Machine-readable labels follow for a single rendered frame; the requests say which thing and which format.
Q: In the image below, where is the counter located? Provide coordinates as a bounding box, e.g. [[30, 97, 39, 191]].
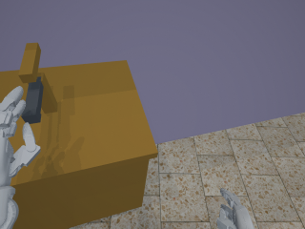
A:
[[0, 42, 158, 229]]

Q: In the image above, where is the left robot forearm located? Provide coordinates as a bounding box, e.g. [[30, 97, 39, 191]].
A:
[[0, 186, 19, 229]]

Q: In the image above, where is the left robot hand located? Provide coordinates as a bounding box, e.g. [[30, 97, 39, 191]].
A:
[[0, 86, 41, 187]]

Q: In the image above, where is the right robot hand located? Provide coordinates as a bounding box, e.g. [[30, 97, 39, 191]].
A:
[[216, 188, 254, 229]]

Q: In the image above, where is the tap lever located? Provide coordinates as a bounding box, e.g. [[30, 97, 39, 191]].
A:
[[21, 76, 44, 124]]

